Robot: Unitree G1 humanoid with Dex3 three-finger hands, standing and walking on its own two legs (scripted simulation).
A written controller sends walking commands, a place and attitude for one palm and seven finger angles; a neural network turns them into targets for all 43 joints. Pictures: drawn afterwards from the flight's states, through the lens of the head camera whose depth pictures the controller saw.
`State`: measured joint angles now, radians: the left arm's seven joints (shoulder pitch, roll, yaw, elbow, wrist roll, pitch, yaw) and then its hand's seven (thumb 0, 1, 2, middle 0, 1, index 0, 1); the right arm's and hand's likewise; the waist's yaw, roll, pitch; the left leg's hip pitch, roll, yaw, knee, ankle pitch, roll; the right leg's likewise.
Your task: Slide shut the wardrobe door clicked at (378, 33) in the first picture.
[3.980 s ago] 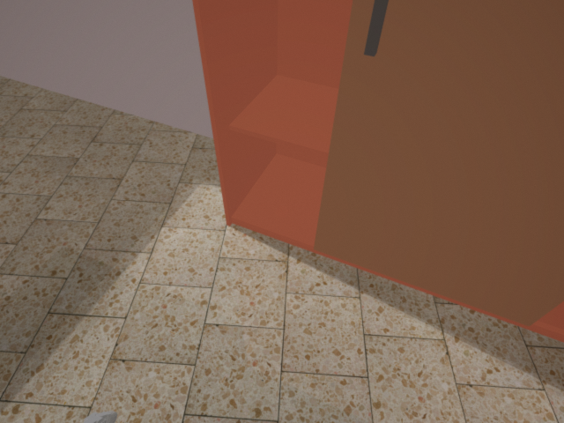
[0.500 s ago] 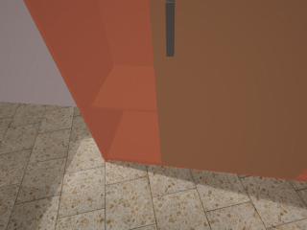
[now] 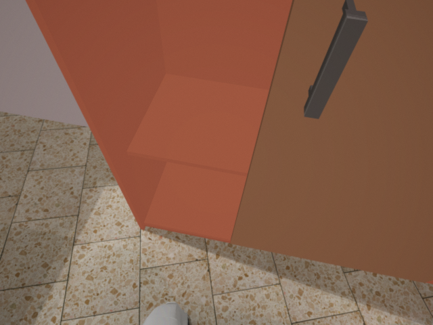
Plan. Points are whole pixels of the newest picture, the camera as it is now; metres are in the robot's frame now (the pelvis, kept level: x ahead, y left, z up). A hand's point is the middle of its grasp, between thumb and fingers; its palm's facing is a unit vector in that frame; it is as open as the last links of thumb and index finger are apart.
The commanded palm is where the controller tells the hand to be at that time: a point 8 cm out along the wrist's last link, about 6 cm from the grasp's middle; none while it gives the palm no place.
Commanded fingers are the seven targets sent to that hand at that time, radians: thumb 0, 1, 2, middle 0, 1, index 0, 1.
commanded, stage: come to a stop and stand still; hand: right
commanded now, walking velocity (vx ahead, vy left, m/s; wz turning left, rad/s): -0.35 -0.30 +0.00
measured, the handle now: (328, 63) +0.46 -0.11 +0.25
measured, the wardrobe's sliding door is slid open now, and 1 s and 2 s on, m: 0.41 0.41 0.41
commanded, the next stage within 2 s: look again from close up in 1.32 s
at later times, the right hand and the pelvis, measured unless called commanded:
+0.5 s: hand out of the picture +0.01 -0.27 -0.16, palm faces +0.09 +0.97 -0.22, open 7.4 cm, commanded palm none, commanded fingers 0.00 -0.90 -0.90 0.20 0.30 0.20 0.30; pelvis -0.04 -0.06 +0.02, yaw -2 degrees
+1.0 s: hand out of the picture -0.07 -0.23 -0.15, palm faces +0.01 +0.98 -0.18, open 7.3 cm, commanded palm none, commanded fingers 0.00 -0.90 -0.90 0.20 0.30 0.20 0.30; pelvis -0.06 -0.07 +0.02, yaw +0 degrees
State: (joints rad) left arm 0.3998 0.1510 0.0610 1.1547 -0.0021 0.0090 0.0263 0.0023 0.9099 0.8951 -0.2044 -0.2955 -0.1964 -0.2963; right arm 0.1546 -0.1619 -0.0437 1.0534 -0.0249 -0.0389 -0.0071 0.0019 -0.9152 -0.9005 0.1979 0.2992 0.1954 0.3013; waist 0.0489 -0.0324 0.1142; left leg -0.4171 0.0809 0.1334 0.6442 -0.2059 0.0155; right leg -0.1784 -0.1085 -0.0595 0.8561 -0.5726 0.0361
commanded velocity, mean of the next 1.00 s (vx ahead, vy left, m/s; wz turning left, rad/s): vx -0.03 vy -0.03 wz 0.00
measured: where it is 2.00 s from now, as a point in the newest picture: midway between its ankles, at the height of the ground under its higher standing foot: outside the picture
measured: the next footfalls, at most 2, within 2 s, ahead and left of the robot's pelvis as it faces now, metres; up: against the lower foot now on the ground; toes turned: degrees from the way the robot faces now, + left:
right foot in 0.38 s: +0.00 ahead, -0.15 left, +0.00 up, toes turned -4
left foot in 0.74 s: -0.06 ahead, +0.04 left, +0.00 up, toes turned +0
